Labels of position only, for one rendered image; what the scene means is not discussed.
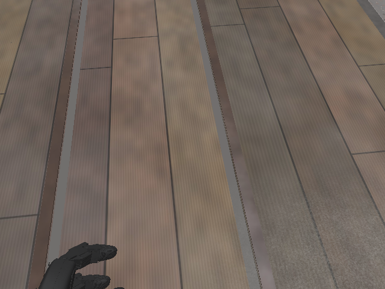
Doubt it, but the left robot hand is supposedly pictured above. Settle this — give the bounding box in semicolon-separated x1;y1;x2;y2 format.
36;242;124;289

